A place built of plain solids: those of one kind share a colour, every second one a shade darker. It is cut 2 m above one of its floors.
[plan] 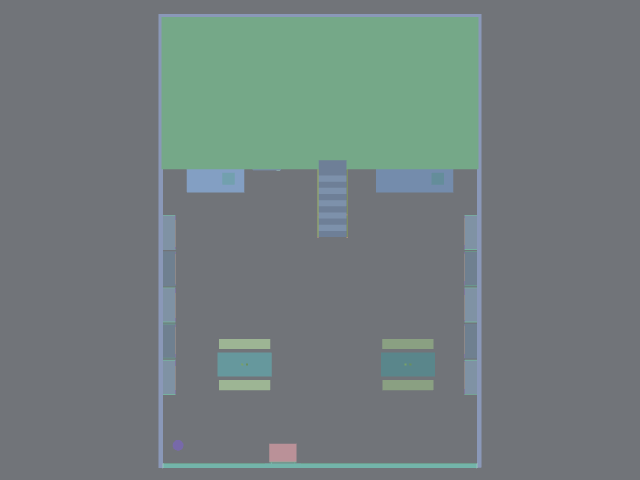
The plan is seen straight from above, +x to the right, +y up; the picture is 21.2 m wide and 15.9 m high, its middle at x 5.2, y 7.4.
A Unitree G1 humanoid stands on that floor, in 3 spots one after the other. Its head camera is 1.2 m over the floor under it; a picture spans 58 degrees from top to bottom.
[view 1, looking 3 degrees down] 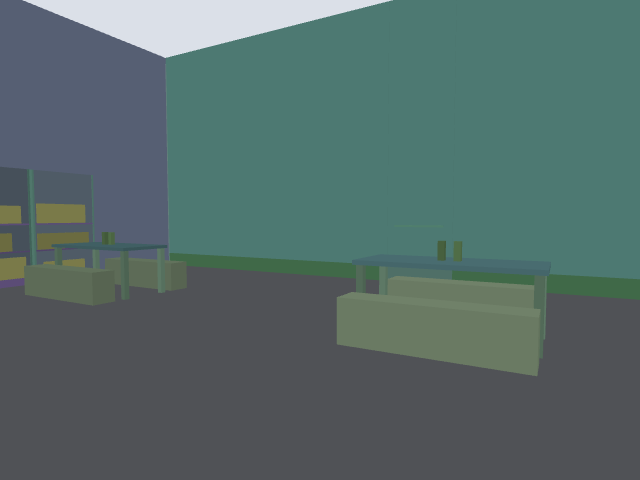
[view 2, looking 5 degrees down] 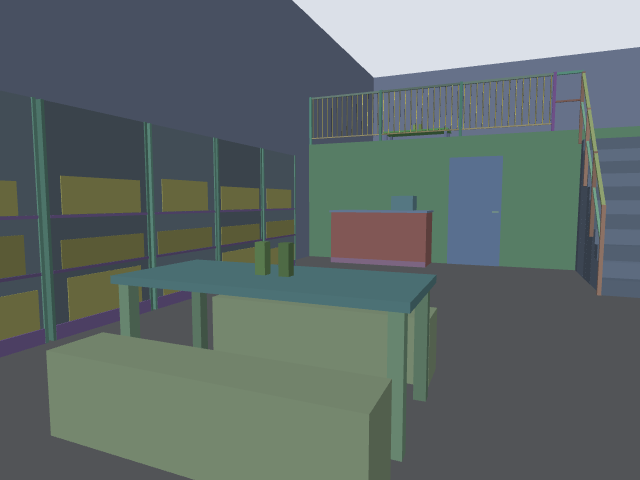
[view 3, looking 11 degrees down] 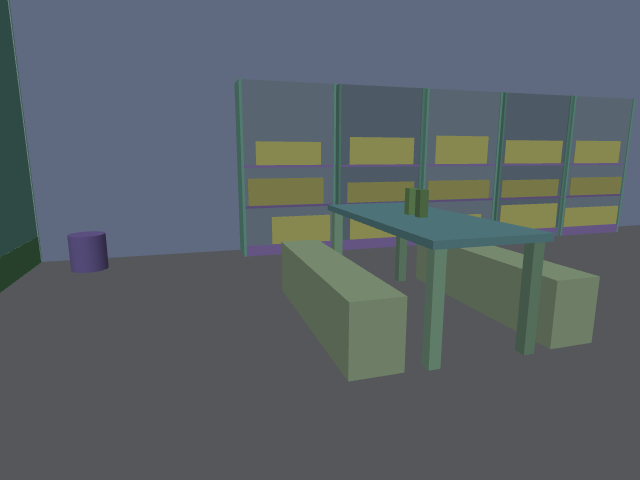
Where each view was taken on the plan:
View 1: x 1.74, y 7.73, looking -61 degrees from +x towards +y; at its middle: window_wall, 8.85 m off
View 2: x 3.97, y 1.00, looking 113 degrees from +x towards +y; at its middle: upper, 9.53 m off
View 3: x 5.57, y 1.65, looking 163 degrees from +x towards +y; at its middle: shelves_goods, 5.50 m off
